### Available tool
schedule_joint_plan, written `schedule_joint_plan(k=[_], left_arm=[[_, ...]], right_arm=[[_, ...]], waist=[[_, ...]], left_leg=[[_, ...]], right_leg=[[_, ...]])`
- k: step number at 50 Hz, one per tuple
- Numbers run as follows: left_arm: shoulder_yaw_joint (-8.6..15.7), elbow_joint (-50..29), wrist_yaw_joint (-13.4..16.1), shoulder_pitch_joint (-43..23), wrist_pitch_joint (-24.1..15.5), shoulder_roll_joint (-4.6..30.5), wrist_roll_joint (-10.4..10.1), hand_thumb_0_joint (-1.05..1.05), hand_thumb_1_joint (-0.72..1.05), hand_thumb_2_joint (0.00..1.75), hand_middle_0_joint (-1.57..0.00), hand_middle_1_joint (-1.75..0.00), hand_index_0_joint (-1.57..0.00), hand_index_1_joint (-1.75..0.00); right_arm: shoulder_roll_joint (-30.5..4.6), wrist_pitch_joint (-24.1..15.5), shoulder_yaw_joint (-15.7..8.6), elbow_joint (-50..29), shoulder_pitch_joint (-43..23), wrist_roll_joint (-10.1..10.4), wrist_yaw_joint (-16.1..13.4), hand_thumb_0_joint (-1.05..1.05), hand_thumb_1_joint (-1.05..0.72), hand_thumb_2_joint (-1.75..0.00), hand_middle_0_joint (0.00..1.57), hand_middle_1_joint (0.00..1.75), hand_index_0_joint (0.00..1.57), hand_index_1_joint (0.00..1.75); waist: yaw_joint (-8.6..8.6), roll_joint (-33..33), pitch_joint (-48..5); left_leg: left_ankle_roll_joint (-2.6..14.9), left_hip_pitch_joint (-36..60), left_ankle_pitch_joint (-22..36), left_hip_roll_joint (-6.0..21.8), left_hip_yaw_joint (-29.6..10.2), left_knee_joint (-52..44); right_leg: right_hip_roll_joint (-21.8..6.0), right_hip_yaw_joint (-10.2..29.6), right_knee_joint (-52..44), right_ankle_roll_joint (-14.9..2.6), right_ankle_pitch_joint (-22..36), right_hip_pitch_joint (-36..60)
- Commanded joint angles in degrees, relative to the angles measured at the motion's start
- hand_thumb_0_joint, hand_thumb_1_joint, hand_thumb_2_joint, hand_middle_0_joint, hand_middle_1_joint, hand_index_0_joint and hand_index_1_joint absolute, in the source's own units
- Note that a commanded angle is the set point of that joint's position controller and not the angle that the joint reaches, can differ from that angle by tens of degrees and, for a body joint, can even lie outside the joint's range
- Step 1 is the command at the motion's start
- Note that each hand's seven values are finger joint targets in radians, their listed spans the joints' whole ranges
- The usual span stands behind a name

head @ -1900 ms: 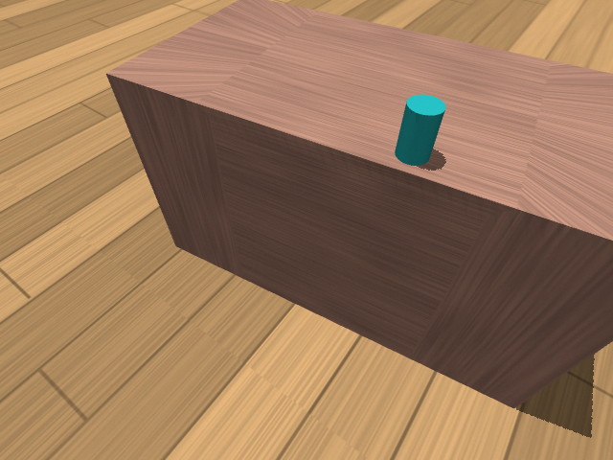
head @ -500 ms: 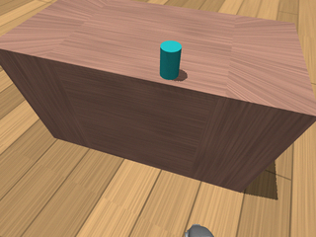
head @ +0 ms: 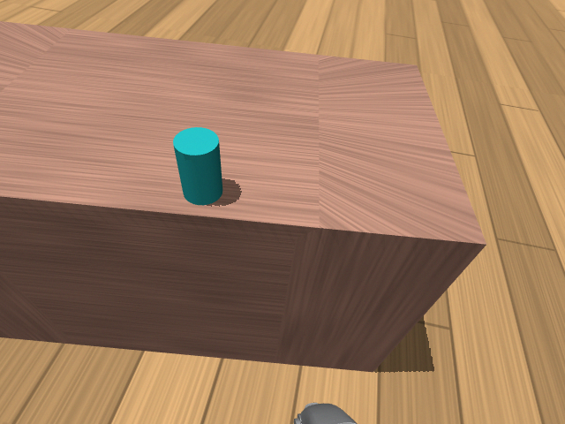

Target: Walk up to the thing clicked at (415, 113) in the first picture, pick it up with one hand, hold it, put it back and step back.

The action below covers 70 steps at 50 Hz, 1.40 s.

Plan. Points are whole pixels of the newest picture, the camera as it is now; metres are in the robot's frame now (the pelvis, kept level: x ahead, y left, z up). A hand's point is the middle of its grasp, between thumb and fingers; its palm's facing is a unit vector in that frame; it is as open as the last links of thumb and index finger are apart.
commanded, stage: walk up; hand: left
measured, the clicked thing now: (199, 167) +0.53 +0.13 +0.05
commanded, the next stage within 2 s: stand in 1.96 s
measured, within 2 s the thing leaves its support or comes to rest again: neither
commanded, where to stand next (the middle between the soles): +0.13 -0.03 m, yaw -6 degrees
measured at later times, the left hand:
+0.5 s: hand (148, 371) +0.25 +0.21 -0.16, palm faces -0.12 -0.92 -0.38, open 7.4 cm
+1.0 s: hand (132, 394) +0.21 +0.22 -0.15, palm faces -0.13 -0.93 -0.34, open 7.4 cm
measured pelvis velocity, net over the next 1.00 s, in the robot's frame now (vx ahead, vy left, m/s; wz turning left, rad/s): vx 0.09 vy -0.02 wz -0.12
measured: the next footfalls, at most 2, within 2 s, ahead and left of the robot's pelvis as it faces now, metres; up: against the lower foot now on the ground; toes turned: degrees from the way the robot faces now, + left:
right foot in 0.18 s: +0.16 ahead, -0.16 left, +0.00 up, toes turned -5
left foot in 0.44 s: +0.15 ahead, +0.10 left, +0.00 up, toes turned -5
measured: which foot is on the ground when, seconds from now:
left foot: down 0.00-0.20, up 0.22-0.42, down 0.44-1.00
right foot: up 0.00-0.16, down 0.18-1.00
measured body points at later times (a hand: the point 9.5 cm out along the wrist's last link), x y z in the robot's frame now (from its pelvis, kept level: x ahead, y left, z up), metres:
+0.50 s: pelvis +0.09 -0.03 -0.02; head +0.13 -0.04 +0.42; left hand +0.25 +0.26 -0.13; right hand +0.13 -0.35 -0.14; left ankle +0.12 +0.10 -0.73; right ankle +0.16 -0.17 -0.73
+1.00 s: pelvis +0.09 -0.02 +0.00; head +0.10 -0.02 +0.45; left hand +0.22 +0.27 -0.12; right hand +0.15 -0.33 -0.12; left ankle +0.11 +0.10 -0.73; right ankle +0.12 -0.15 -0.73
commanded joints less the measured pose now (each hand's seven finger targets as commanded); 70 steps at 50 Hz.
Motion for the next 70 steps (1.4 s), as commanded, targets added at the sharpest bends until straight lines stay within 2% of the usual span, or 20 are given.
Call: schedule_joint_plan(k=[1,4,8,9,10,11,15,18,22,24,26,28,30,32,33,34,37,39,51,70], left_arm=[[2.7,-5.5,0.0,-2.5,-2.5,9.7,-0.7,0.0,0.9,0.9,-0.2,-0.3,-0.2,-0.3],[1.4,-6.0,0.4,-4.7,-2.9,6.6,-1.2,0.0,0.9,0.9,-0.2,-0.3,-0.2,-0.3],[2.5,-1.3,2.3,2.5,-3.8,9.7,-1.2,0.0,0.9,0.9,-0.2,-0.3,-0.2,-0.3],[3.9,-1.1,3.1,5.0,-4.2,14.0,-1.0,0.0,0.9,0.9,-0.2,-0.3,-0.2,-0.3],[3.9,-3.1,3.8,4.7,-4.5,16.7,-1.1,0.0,0.9,0.9,-0.2,-0.3,-0.2,-0.3],[3.5,-3.5,4.2,1.6,-4.2,17.3,-1.6,0.0,0.9,0.9,-0.2,-0.3,-0.2,-0.3],[1.8,-3.7,5.4,-6.1,-3.8,13.6,-1.0,0.0,0.9,0.9,-0.2,-0.3,-0.2,-0.3],[1.5,-3.3,5.5,-7.2,-3.6,13.7,-1.0,0.0,0.9,0.9,-0.2,-0.3,-0.2,-0.3],[1.0,-4.0,5.7,-11.1,-2.3,12.5,-2.2,0.0,0.9,0.9,-0.2,-0.3,-0.2,-0.3],[0.6,-3.6,6.1,-11.1,-1.9,10.1,-2.7,0.0,0.9,0.9,-0.2,-0.3,-0.2,-0.3],[1.4,-1.1,6.2,-8.7,-1.8,10.6,-2.0,0.0,0.9,0.9,-0.2,-0.3,-0.2,-0.3],[1.5,-0.2,5.7,-8.6,-2.3,9.3,-2.1,0.0,0.9,0.9,-0.2,-0.3,-0.2,-0.3],[1.0,1.9,5.4,-5.6,-3.2,8.1,-1.8,0.0,0.9,0.9,-0.2,-0.3,-0.2,-0.3],[1.6,2.0,5.8,-6.3,-4.2,12.3,-0.6,0.0,0.9,0.9,-0.2,-0.3,-0.2,-0.3],[1.9,1.8,5.6,-9.0,-4.2,15.5,-1.0,0.0,0.9,0.9,-0.2,-0.3,-0.2,-0.3],[1.4,1.2,5.6,-10.9,-4.3,15.0,-1.0,0.0,0.9,0.9,-0.2,-0.3,-0.2,-0.3],[0.0,1.7,5.7,-14.8,-4.1,11.8,-1.3,0.0,0.9,0.9,-0.2,-0.3,-0.2,-0.3],[-0.7,3.7,5.5,-11.7,-3.7,9.4,-1.7,0.0,0.9,0.9,-0.2,-0.3,-0.2,-0.3],[-2.0,11.2,4.5,-15.2,-3.0,7.9,-2.2,0.0,0.9,0.9,-0.2,-0.3,-0.2,-0.3],[-2.0,15.5,4.5,-15.9,-3.0,7.3,-1.5,0.0,0.9,0.9,-0.2,-0.3,-0.2,-0.3]], right_arm=[[-16.1,-2.1,-4.8,-5.4,-0.9,0.0,-0.9,0.0,-0.9,-0.9,0.2,0.3,0.2,0.3],[-15.4,-0.7,-4.1,-6.1,-1.8,-0.3,-0.6,0.0,-0.9,-0.9,0.2,0.3,0.2,0.3],[-12.2,2.3,-2.7,-7.0,-2.2,1.2,-0.7,0.0,-0.9,-0.9,0.2,0.3,0.2,0.3],[-9.2,2.5,-1.4,-7.5,0.6,1.6,-0.8,0.0,-0.9,-0.9,0.2,0.3,0.2,0.3],[-6.9,3.3,-0.4,-7.7,3.1,1.8,-0.9,0.0,-0.9,-0.9,0.2,0.3,0.2,0.3],[-11.9,4.5,-2.3,-6.2,0.8,1.6,-1.8,0.0,-0.9,-0.9,0.2,0.3,0.2,0.3],[-12.1,4.7,-2.2,-1.7,1.5,1.7,-1.9,0.0,-0.9,-0.9,0.2,0.3,0.2,0.3],[-11.5,5.0,-2.4,-0.5,0.0,1.3,-1.7,0.0,-0.9,-0.9,0.2,0.3,0.2,0.3],[-12.8,4.8,-3.6,0.3,-0.7,0.2,-1.6,0.0,-0.9,-0.9,0.2,0.3,0.2,0.3],[-18.5,4.6,-4.8,-1.6,-8.2,0.8,-1.1,0.0,-0.9,-0.9,0.2,0.3,0.2,0.3],[-17.4,4.2,-4.7,-2.9,-12.7,0.3,-0.8,0.0,-0.9,-0.9,0.2,0.3,0.2,0.3],[-15.2,4.2,-3.6,-3.0,-13.6,0.5,-1.2,0.0,-0.9,-0.9,0.2,0.3,0.2,0.3],[-13.9,4.5,-3.0,-2.5,-16.5,1.1,-1.2,0.0,-0.9,-0.9,0.2,0.3,0.2,0.3],[-10.1,4.9,-1.5,-2.8,-14.0,1.9,-1.2,0.0,-0.9,-0.9,0.2,0.3,0.2,0.3],[-10.3,5.4,-1.8,-2.0,-13.5,1.9,-1.6,0.0,-0.9,-0.9,0.2,0.3,0.2,0.3],[-11.1,5.6,-2.4,-0.5,-12.5,1.7,-1.7,0.0,-0.9,-0.9,0.2,0.3,0.2,0.3],[-10.5,4.5,-2.0,2.3,-10.9,2.0,-1.1,0.0,-0.9,-0.9,0.2,0.3,0.2,0.3],[-12.7,3.9,-2.0,2.0,-15.8,1.8,-0.7,0.0,-0.9,-0.9,0.2,0.3,0.2,0.3],[-11.0,3.9,0.4,8.8,-22.3,1.6,-0.1,0.0,-0.9,-0.9,0.2,0.3,0.2,0.3],[-9.5,4.0,-0.1,12.5,-23.3,1.6,-0.1,0.0,-0.9,-0.9,0.2,0.3,0.2,0.3]], waist=[[0.44,13.4,3.6],[0.54,16.5,2.3],[4.53,5.6,-6.6],[5.57,-4.1,-9.9],[4.14,-8.1,-11.2],[4.47,-3.9,-10.6],[1.37,-5.0,-6.8],[1.93,-5.9,-7.0],[-0.52,-2.9,-6.7],[1.31,12.6,-4.2],[2.9,14.5,-3.3],[3.54,12.9,-3.2],[5.44,14.0,-5.1],[3.32,5.1,-8.4],[2.33,0.2,-7.9],[1.38,-0.6,-7.1],[-0.63,0.4,-6.8],[2.53,3.6,-8.6],[3.56,6.5,-2.8],[2.82,5.7,-5.4]], left_leg=[[10.57,5.6,15.8,15.2,-12.0,-16.1],[8.26,1.1,31.5,11.2,-2.9,-9.3],[4.77,-4.9,15.9,6.4,0.5,12.2],[2.93,-13.4,2.1,3.0,0.4,22.4],[0.77,-18.7,-14.8,-0.6,-3.9,29.3],[0.53,-14.8,-18.4,2.0,-9.5,33.0],[0.71,-12.3,-14.2,3.6,-8.9,23.4],[0.57,-8.2,-11.9,1.8,-6.6,17.1],[2.15,-0.4,1.9,1.4,-8.6,4.0],[9.57,-7.7,1.5,14.0,-25.4,-7.7],[15.11,-9.8,11.4,18.6,-26.7,-6.8],[11.85,-8.8,19.7,14.1,-19.5,-1.8],[6.41,-6.8,18.8,9.7,-14.0,5.1],[1.82,-12.0,12.0,4.0,-9.9,14.8],[1.21,-9.4,-6.0,0.8,-8.5,15.8],[1.28,-5.6,-12.2,0.6,-9.6,16.3],[1.85,-0.2,4.5,2.3,-10.5,2.9],[4.73,0.0,9.0,6.3,-16.8,-0.7],[1.92,-1.3,-0.7,6.0,-15.2,-15.6],[0.62,4.7,5.4,5.5,-12.4,-19.2]], right_leg=[[-4.9,-1.1,-7.5,1.49,1.6,-7.4],[-3.7,-8.2,-18.2,0.09,4.8,3.1],[-0.1,-9.3,-30.4,-0.79,17.0,23.1],[-7.0,2.3,-31.4,-3.53,20.5,30.3],[-21.7,24.3,-36.7,-9.45,21.9,29.4],[-23.6,27.0,-36.4,-15.39,16.3,22.0],[-14.8,11.3,-30.8,-11.29,17.9,12.6],[-14.7,10.1,-28.7,-11.73,27.2,9.3],[-13.1,9.1,-23.0,-7.95,19.3,-0.5],[-1.0,-2.4,-10.7,-2.43,-1.0,0.1],[0.7,-4.6,-0.8,-1.18,-12.1,3.5],[0.2,-5.4,-5.2,-1.71,-9.3,4.4],[-1.6,-5.8,-23.1,-2.18,5.7,11.1],[-11.0,12.5,-28.6,-5.84,17.7,18.7],[-18.1,20.9,-30.5,-12.45,18.4,11.8],[-19.0,22.7,-31.1,-13.8,17.5,7.8],[-12.7,10.5,-27.2,-7.02,19.2,6.8],[-6.8,3.2,-25.8,-2.56,13.4,8.8],[-6.8,1.6,-37.5,-0.82,5.2,15.5],[-8.1,0.2,-42.8,0.59,13.3,19.2]])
